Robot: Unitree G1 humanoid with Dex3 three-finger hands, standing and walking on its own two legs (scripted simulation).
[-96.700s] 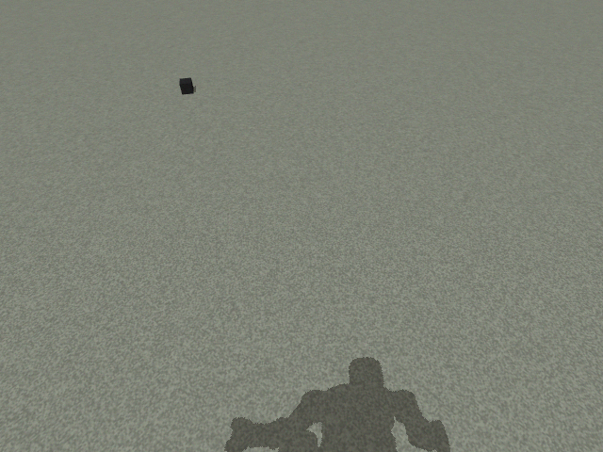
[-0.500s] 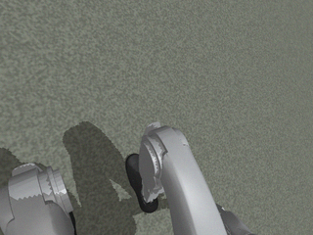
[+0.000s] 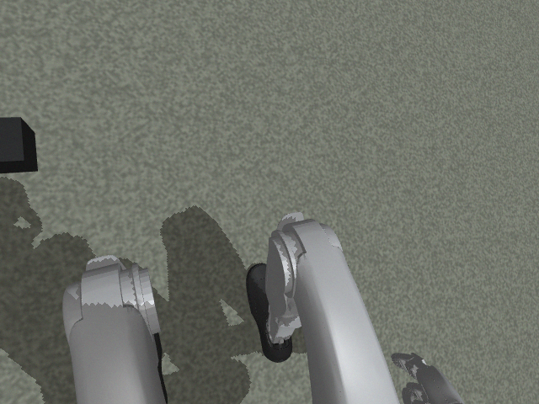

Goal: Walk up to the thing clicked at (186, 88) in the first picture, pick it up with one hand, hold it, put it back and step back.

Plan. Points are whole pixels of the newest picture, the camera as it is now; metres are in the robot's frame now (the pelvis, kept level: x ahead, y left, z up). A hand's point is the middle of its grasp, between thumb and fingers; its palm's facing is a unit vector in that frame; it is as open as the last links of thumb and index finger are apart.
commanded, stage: withdraw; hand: left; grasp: from above
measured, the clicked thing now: (3, 146) +0.52 +0.32 -0.32
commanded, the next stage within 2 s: home in 0.12 s
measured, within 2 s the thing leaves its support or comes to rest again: neither
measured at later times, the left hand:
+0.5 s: hand out of the picture +0.52 +0.35 -0.12, palm faces -0.41 -0.16 -0.90, open 12.7 cm
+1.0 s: hand out of the picture +0.33 +0.27 +0.09, palm faces -0.09 -0.83 -0.55, open 7.7 cm
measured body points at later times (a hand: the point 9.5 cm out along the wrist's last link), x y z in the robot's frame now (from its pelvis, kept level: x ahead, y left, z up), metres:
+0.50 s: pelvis +0.01 +0.01 +0.00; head +0.27 +0.08 +0.36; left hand +0.54 +0.35 -0.07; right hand +0.03 -0.25 -0.09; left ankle +0.08 +0.12 -0.32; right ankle +0.13 -0.14 -0.32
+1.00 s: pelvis +0.03 -0.01 +0.19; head +0.17 +0.05 +0.61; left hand +0.33 +0.31 +0.12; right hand +0.26 -0.23 +0.10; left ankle +0.08 +0.12 -0.32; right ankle +0.13 -0.14 -0.32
